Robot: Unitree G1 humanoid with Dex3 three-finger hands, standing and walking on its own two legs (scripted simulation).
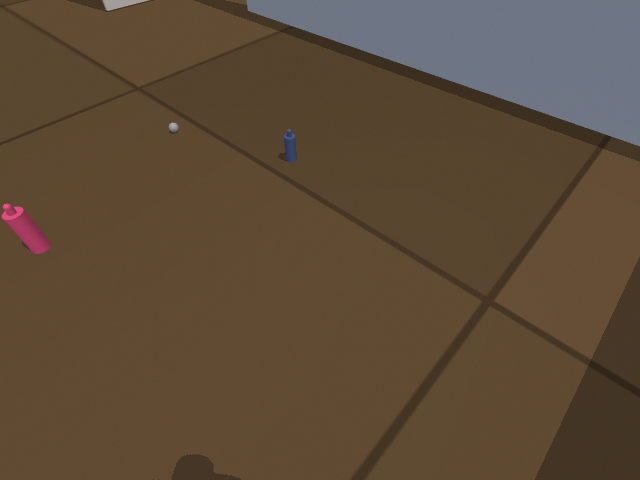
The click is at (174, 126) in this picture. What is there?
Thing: free ball
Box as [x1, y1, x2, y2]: [169, 122, 178, 131]
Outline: 170,123 169,129 171,131 176,131 178,129 177,124 173,122
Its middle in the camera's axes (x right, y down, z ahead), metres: -0.86 -0.69 +2.25
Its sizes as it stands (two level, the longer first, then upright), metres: 0.056 0.056 0.056
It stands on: the floor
